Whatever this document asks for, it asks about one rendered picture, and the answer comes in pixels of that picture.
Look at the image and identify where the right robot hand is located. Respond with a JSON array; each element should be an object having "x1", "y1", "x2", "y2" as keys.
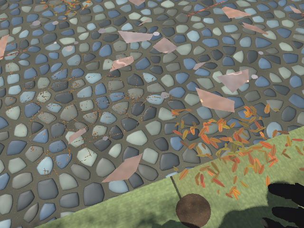
[{"x1": 261, "y1": 182, "x2": 304, "y2": 228}]

